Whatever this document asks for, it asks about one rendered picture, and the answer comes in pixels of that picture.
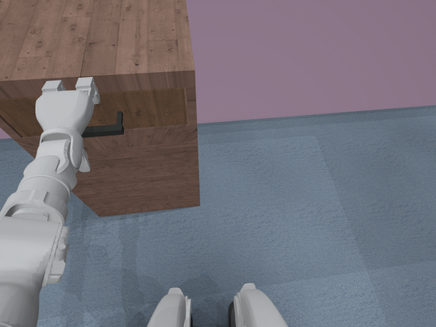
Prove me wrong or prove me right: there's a handle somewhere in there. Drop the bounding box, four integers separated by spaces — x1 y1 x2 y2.
81 111 124 138

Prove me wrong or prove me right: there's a left robot hand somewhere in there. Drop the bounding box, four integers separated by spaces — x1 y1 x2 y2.
35 77 100 172

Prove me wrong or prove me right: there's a cabinet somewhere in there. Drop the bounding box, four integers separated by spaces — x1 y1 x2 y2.
0 0 200 217

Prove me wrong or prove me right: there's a drawer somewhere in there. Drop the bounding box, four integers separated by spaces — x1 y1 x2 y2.
0 87 187 137

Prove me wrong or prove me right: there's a robot left upper arm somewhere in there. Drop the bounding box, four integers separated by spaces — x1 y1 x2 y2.
0 216 69 327

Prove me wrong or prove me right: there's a robot left forearm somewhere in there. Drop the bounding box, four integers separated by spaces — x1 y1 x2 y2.
0 128 83 226

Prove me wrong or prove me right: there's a robot left shin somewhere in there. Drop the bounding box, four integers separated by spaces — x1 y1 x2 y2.
168 288 183 295

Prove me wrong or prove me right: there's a robot right thigh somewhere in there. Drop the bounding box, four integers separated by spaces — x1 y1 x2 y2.
234 289 289 327

